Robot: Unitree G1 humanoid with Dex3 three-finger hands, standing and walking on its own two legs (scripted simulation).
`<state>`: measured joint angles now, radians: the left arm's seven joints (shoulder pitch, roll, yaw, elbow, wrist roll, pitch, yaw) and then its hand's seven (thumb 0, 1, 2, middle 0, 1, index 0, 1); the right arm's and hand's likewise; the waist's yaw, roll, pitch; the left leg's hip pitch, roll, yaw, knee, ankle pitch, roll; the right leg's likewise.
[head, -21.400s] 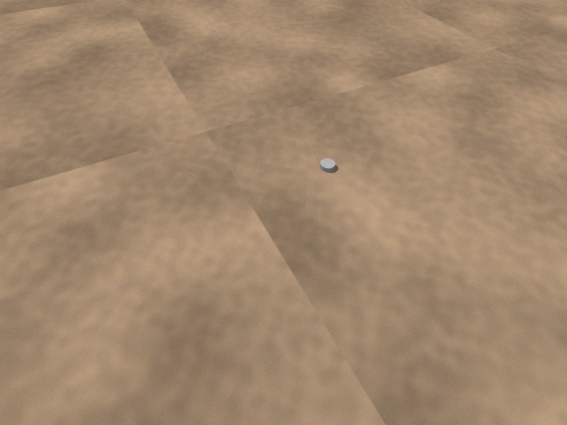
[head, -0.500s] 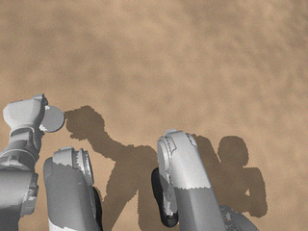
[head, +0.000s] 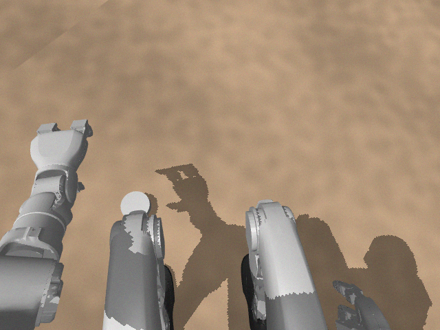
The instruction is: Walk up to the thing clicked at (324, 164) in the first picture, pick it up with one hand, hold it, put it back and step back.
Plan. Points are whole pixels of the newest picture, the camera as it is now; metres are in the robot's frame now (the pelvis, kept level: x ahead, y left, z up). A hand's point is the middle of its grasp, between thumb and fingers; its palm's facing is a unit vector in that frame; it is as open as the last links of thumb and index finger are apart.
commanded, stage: go down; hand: left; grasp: from above
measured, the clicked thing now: (136, 205) +0.39 +0.20 -0.36
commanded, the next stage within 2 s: none
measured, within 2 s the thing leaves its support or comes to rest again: neither
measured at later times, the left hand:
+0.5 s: hand (28, 156) +0.40 +0.29 +0.01, palm faces -0.38 -0.03 -0.93, open 13.9 cm
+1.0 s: hand (0, 145) +0.39 +0.29 +0.06, palm faces -0.40 -0.04 -0.92, open 13.9 cm
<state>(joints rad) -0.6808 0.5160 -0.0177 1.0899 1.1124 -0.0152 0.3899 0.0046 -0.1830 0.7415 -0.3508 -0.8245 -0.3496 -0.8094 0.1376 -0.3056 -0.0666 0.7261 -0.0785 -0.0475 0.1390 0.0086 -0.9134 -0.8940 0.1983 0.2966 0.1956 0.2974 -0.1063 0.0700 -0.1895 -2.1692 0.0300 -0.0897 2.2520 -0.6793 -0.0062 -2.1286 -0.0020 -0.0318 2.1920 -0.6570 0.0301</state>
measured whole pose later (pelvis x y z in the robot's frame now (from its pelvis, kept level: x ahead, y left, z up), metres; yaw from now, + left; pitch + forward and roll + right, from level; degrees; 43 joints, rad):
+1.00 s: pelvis +0.01 +0.01 +0.16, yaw +2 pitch +30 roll -4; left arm -0.55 0.51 -0.06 0.95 1.08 -0.04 0.23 0.00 -0.47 0.93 -0.07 -1.08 -0.09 -1.05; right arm 0.19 -0.26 -0.05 0.71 0.00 0.00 -0.01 0.01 -0.91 -0.89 0.20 0.30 0.20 0.30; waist -0.09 0.06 -0.21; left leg -1.66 0.03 -0.05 1.74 -0.61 0.01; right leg -1.62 -0.02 -0.02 1.68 -0.60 0.04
